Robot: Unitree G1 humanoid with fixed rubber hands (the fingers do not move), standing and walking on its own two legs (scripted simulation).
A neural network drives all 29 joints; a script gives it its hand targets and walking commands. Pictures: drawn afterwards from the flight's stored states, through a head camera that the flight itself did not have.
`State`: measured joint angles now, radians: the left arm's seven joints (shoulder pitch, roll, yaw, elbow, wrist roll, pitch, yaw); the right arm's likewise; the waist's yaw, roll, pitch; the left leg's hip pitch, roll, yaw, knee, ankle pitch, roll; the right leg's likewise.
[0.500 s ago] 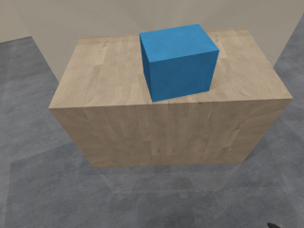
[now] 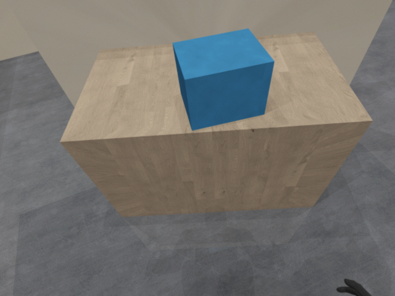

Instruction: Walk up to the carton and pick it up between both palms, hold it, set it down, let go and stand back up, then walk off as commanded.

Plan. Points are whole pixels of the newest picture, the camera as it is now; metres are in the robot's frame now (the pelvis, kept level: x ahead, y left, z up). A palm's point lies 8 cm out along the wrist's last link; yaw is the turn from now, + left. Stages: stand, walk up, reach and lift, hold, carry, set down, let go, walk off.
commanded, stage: stand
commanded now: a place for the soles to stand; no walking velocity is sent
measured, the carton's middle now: (219, 79) +0.75 -0.01 -0.02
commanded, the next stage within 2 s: none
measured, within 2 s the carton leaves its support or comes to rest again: neither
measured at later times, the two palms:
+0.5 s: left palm out of the picture +0.10 +0.31 -0.09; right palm out of the picture +0.13 -0.29 -0.10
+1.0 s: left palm out of the picture +0.09 +0.31 -0.09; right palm out of the picture +0.12 -0.29 -0.10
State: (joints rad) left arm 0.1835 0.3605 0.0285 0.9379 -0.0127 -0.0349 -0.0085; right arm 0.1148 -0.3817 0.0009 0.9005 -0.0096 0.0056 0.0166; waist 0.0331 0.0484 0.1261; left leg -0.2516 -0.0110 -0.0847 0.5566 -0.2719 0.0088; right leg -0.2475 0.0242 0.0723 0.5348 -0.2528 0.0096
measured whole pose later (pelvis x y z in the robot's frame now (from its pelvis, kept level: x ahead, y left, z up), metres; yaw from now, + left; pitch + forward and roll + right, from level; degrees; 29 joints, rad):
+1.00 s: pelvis +0.01 +0.01 +0.01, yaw +0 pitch -3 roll +0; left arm 0.08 0.36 0.03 1.09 -0.01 -0.02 -0.01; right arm 0.11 -0.38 0.00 1.00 -0.01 -0.01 0.01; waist 0.03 0.03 0.09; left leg -0.14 -0.01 -0.08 0.38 -0.20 0.00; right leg -0.13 0.01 0.07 0.36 -0.18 0.01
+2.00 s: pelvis +0.01 +0.00 +0.01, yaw +0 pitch -3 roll +0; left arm 0.08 0.36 0.03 1.11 -0.01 -0.01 -0.01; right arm 0.12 -0.38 0.00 1.02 -0.01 -0.01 0.01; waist 0.03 0.03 0.08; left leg -0.13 -0.01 -0.08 0.36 -0.18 0.00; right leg -0.13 0.00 0.07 0.35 -0.18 0.01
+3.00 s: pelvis +0.00 +0.00 +0.01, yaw +0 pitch -3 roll +0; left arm 0.10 0.36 0.03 1.11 -0.01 -0.01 -0.01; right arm 0.14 -0.38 0.00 1.02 -0.01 -0.01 0.01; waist 0.03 0.02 0.08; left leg -0.13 -0.01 -0.08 0.36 -0.17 0.00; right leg -0.13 0.00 0.07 0.35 -0.17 0.02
